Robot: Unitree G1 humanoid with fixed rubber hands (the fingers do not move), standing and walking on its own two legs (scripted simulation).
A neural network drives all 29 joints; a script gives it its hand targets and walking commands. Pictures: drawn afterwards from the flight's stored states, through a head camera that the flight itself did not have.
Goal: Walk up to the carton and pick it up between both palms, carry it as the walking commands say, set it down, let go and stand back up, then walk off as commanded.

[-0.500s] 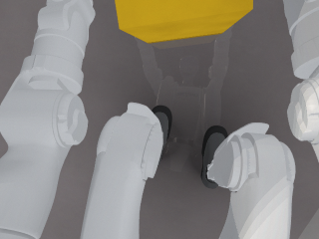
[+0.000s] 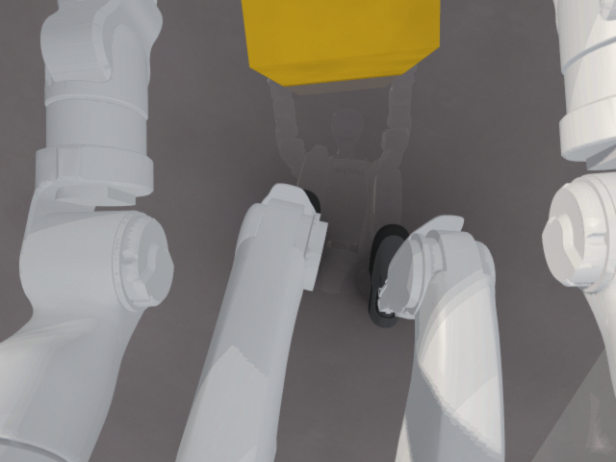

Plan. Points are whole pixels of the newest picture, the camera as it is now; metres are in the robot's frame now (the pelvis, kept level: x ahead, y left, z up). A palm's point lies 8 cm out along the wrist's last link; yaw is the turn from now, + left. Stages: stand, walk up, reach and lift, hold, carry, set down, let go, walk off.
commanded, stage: set down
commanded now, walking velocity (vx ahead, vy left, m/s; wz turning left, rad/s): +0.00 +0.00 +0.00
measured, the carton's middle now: out of the picture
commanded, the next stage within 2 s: let go in 0.70 s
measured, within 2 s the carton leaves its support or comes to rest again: neither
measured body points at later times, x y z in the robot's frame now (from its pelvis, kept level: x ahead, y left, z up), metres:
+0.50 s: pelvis +0.00 +0.01 +0.13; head +0.37 +0.06 +0.38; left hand +0.52 +0.29 +0.00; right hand +0.62 -0.08 +0.00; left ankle +0.14 +0.11 -0.44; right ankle +0.10 -0.09 -0.44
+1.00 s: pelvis +0.02 +0.01 +0.22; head +0.37 +0.06 +0.48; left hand +0.51 +0.28 +0.07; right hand +0.59 -0.10 +0.07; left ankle +0.14 +0.11 -0.44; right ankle +0.10 -0.09 -0.44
